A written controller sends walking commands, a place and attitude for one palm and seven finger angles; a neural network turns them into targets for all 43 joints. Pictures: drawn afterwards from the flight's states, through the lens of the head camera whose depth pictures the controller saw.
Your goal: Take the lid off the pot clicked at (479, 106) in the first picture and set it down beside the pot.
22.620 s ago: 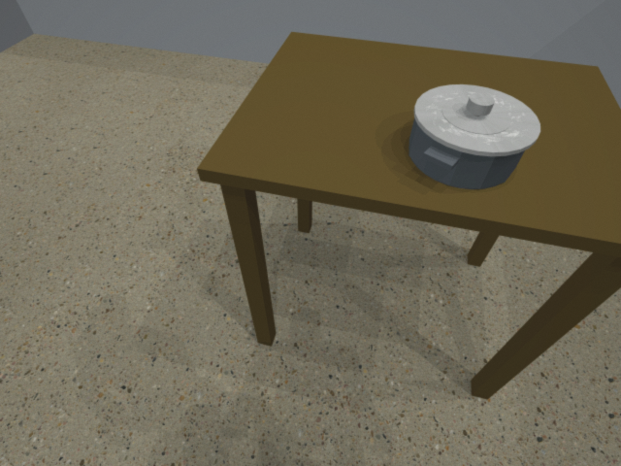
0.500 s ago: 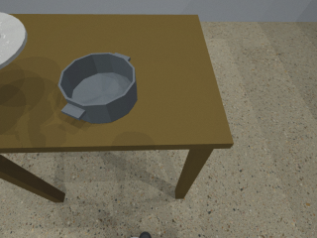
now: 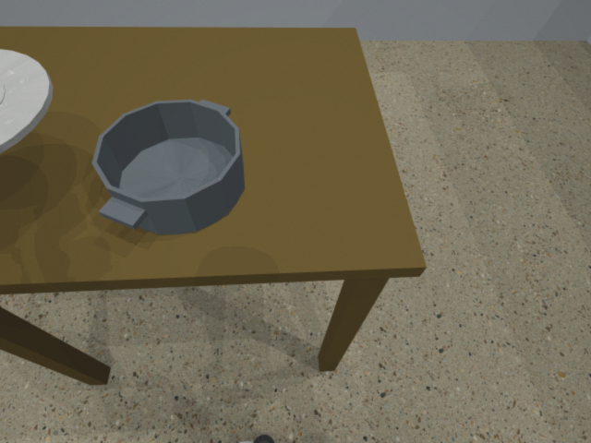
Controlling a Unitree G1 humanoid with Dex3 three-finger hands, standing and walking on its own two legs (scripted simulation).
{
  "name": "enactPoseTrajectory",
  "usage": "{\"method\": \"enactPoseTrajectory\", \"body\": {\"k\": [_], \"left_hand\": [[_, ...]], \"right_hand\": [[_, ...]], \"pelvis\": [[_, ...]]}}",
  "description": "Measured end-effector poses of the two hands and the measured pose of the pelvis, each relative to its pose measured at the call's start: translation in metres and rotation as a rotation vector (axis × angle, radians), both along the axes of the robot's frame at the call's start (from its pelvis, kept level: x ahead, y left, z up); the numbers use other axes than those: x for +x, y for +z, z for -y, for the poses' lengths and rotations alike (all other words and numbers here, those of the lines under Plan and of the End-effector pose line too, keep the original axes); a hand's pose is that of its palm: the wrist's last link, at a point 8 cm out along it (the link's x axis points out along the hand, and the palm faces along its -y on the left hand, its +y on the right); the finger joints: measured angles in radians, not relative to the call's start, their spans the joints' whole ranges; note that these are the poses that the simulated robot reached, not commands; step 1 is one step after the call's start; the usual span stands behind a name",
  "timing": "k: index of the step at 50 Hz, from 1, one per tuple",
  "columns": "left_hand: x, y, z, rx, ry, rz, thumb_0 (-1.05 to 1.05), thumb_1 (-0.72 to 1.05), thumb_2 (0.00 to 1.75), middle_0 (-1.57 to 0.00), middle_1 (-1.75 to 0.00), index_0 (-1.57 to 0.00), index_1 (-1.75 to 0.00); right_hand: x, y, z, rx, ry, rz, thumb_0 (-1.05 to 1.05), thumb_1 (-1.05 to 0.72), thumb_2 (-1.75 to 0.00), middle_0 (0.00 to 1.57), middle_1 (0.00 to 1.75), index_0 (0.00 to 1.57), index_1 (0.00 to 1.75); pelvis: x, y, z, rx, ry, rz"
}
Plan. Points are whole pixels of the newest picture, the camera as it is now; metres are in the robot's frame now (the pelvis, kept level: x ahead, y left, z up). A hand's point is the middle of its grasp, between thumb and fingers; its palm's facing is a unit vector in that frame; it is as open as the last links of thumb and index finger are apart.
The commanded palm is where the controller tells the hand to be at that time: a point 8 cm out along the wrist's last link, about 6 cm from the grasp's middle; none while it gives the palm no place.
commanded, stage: lower the lid onto the table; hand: left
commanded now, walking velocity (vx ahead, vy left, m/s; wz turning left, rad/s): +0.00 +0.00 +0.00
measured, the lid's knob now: out of the picture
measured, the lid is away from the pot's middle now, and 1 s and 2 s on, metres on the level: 0.22 0.22 0.22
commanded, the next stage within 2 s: none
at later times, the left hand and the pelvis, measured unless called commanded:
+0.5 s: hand out of the picture +0.42 +0.37 +0.21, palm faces -0.34 -0.26 -0.90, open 6.9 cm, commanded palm +0.46 +0.38 +0.28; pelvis -0.01 +0.00 +0.00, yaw +1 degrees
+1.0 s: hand out of the picture +0.44 +0.38 +0.17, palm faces -0.38 -0.26 -0.89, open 7.0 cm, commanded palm +0.47 +0.38 +0.24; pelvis -0.01 +0.01 -0.01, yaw +0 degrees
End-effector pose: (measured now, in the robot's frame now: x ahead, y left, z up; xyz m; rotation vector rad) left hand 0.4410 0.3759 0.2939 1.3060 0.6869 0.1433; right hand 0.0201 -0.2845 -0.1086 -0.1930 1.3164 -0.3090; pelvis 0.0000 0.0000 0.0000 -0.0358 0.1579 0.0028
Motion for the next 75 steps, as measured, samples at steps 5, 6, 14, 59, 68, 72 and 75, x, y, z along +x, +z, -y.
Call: {"method": "enactPoseTrajectory", "body": {"k": [5,6,14,59,68,72,75], "left_hand": [[-0.002,-0.006,-0.003,0.004,-0.004,-0.009,-0.05,0.43,0.5,-0.75,-1.03,-0.63,-0.98],[-0.003,-0.007,-0.003,0.006,-0.009,-0.007,-0.05,0.43,0.5,-0.75,-1.03,-0.63,-0.98],[-0.012,-0.015,-0.004,0.012,-0.021,-0.026,-0.05,0.44,0.5,-0.74,-1.03,-0.62,-0.98],[-0.003,-0.08,-0.011,-0.017,-0.108,-0.115,-0.06,0.44,0.5,-0.74,-1.03,-0.62,-0.98],[-0.009,-0.093,-0.011,-0.024,-0.122,-0.133,-0.06,0.44,0.5,-0.75,-1.03,-0.62,-0.97],[-0.009,-0.1,-0.011,-0.021,-0.125,-0.149,-0.06,0.44,0.5,-0.75,-1.03,-0.62,-0.97],[-0.008,-0.107,-0.012,-0.026,-0.128,-0.161,-0.06,0.44,0.5,-0.75,-1.03,-0.62,-0.97]], "right_hand": [[0.001,0.001,0.002,-0.006,0.003,0.001,0.01,-0.9,-0.9,0.2,0.3,0.2,0.3],[0.001,0.001,0.002,-0.006,0.006,0.002,0.01,-0.9,-0.9,0.2,0.3,0.2,0.3],[0.007,-0.002,-0.001,0.0,0.022,0.02,0.01,-0.9,-0.9,0.2,0.3,0.2,0.3],[-0.019,-0.004,-0.013,-0.037,-0.006,-0.032,0.01,-0.9,-0.9,0.2,0.3,0.2,0.3],[-0.018,-0.004,-0.013,-0.055,0.011,-0.022,0.01,-0.9,-0.9,0.21,0.3,0.2,0.3],[-0.022,-0.003,-0.012,-0.068,0.013,-0.026,0.01,-0.9,-0.9,0.21,0.3,0.2,0.3],[-0.027,-0.003,-0.011,-0.078,0.008,-0.035,0.01,-0.9,-0.9,0.21,0.3,0.2,0.3]], "pelvis": [[-0.001,-0.001,0.0,-0.003,0.002,0.0],[-0.001,-0.001,0.0,-0.004,0.002,0.0],[-0.007,-0.002,-0.002,-0.009,0.011,0.005],[-0.013,-0.011,-0.013,-0.03,0.006,-0.04],[-0.019,-0.013,-0.014,-0.036,0.013,-0.043],[-0.021,-0.014,-0.014,-0.037,0.013,-0.045],[-0.022,-0.015,-0.015,-0.039,0.011,-0.049]]}}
